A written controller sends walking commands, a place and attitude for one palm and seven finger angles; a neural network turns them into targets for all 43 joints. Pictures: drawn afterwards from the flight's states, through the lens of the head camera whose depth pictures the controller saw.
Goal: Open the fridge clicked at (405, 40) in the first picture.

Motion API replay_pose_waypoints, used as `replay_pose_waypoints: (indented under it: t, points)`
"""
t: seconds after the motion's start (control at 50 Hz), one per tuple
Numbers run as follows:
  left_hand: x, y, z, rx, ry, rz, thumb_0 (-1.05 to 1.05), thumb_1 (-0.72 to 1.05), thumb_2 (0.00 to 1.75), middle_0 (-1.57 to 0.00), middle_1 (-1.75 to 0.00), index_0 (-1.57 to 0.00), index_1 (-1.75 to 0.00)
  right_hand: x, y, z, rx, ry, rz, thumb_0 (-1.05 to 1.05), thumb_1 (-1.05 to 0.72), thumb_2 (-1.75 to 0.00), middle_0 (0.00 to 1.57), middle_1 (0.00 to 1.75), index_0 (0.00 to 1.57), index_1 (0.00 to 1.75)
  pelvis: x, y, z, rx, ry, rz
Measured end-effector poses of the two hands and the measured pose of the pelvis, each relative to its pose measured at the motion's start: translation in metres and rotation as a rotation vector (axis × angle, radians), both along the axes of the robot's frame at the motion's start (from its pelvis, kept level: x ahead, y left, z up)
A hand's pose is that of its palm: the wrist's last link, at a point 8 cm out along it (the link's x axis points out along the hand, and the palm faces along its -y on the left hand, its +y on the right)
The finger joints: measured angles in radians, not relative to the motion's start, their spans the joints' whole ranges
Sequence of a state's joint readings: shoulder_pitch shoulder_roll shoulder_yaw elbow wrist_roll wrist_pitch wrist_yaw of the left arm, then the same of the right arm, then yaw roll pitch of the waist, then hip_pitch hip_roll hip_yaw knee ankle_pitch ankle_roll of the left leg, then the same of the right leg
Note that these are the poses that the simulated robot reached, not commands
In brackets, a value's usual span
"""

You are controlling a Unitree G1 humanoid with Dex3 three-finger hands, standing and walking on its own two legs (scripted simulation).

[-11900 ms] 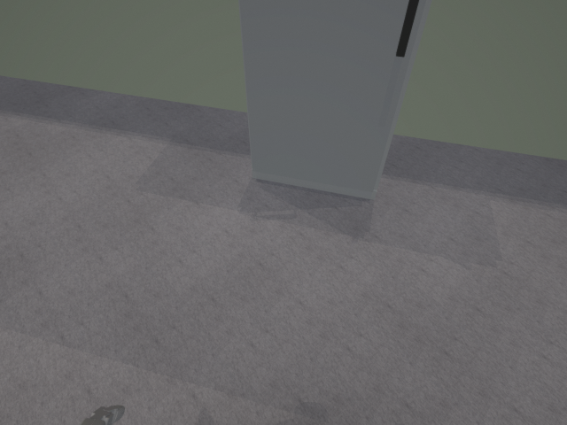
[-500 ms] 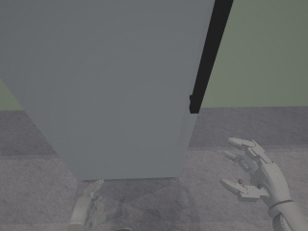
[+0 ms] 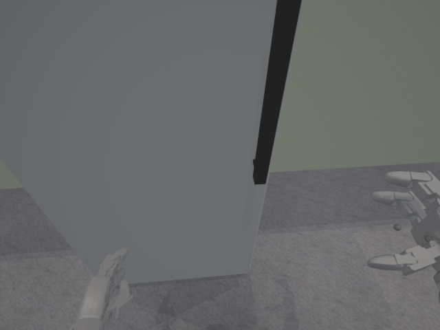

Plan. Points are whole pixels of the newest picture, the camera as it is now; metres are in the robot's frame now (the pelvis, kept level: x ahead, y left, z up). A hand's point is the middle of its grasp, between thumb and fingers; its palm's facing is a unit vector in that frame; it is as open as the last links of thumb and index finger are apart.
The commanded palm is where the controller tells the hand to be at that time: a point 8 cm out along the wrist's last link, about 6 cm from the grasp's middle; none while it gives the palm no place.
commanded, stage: raise the hand to about handle height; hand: right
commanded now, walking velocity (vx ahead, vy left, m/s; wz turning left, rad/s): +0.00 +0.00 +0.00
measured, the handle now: (271, 80) +0.47 -0.08 +0.25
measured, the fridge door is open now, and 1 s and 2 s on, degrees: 0 0 0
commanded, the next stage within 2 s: move the hooked fingers beside the handle in 0.86 s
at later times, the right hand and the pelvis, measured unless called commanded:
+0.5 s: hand (409, 197) +0.28 -0.27 +0.16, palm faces -0.03 +1.00 -0.09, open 13.9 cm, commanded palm +0.24 -0.31 +0.18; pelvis +0.00 +0.01 +0.01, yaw +0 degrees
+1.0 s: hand (404, 194) +0.28 -0.26 +0.18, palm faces +0.00 +1.00 -0.09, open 13.9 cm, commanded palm +0.25 -0.30 +0.18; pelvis +0.01 +0.02 +0.01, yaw +0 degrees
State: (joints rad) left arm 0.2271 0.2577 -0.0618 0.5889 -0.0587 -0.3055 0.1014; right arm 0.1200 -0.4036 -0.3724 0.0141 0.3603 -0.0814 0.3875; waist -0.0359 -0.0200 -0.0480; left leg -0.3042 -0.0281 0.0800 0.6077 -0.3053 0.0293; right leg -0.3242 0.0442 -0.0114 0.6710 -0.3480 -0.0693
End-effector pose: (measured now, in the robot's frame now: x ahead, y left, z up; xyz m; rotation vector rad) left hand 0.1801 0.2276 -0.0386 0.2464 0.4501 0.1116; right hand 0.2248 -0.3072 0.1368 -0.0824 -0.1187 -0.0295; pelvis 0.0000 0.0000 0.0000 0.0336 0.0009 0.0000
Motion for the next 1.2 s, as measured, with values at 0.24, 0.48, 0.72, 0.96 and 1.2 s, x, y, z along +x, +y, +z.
replay_pose_waypoints:
  t: [0.24, 0.48, 0.72, 0.96, 1.2]
  points:
    - [0.007, -0.016, -0.007, -0.042, 0.054, -0.063, 0.01, 0.90, 0.90, -0.20, -0.30, -0.20, -0.30, 0.011, -0.008, 0.018, -0.032, 0.104, 0.037, -0.01, 0.48, -0.31, 0.30, 1.19, 0.31, 1.19, 0.000, 0.004, 0.007, -0.006, -0.017, -0.010]
    - [-0.008, 0.009, -0.018, -0.044, 0.124, -0.019, 0.01, 0.90, 0.90, -0.20, -0.30, -0.20, -0.30, 0.036, -0.024, 0.039, -0.009, 0.146, 0.032, -0.01, 0.50, -0.30, 0.30, 1.20, 0.30, 1.20, 0.002, 0.012, 0.009, -0.013, -0.007, -0.008]
    - [-0.006, 0.026, -0.007, -0.023, 0.081, 0.022, 0.01, 0.90, 0.90, -0.20, -0.30, -0.20, -0.30, 0.032, -0.008, 0.044, 0.003, 0.023, 0.008, -0.02, 0.49, -0.30, 0.31, 1.20, 0.31, 1.20, 0.007, 0.019, 0.009, -0.014, -0.019, 0.006]
    - [0.000, 0.018, -0.011, -0.044, 0.085, 0.005, 0.01, 0.90, 0.90, -0.20, -0.30, -0.20, -0.30, 0.030, 0.001, 0.041, -0.015, 0.052, 0.048, -0.02, 0.49, -0.30, 0.30, 1.20, 0.31, 1.20, 0.006, 0.019, 0.009, -0.015, -0.015, 0.004]
    - [-0.003, 0.015, -0.015, -0.035, 0.105, 0.004, 0.01, 0.90, 0.90, -0.20, -0.30, -0.20, -0.30, 0.045, 0.011, 0.029, 0.005, 0.108, 0.064, -0.02, 0.50, -0.30, 0.30, 1.20, 0.30, 1.20, 0.002, 0.014, 0.008, -0.013, -0.015, -0.011]
